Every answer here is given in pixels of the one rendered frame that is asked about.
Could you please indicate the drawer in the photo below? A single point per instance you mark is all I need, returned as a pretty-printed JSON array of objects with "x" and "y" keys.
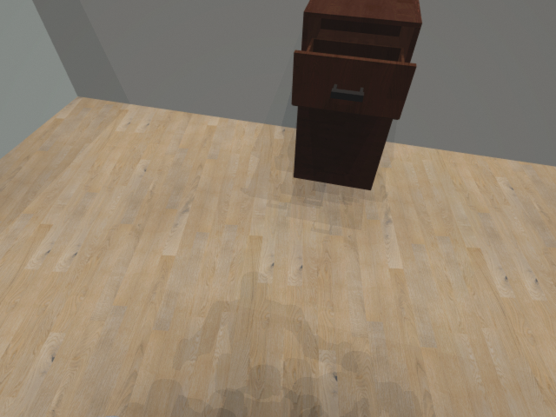
[{"x": 380, "y": 70}]

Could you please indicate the cabinet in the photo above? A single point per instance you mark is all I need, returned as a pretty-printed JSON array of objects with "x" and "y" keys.
[{"x": 342, "y": 148}]

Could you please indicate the handle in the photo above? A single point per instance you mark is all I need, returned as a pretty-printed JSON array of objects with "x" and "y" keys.
[{"x": 349, "y": 95}]

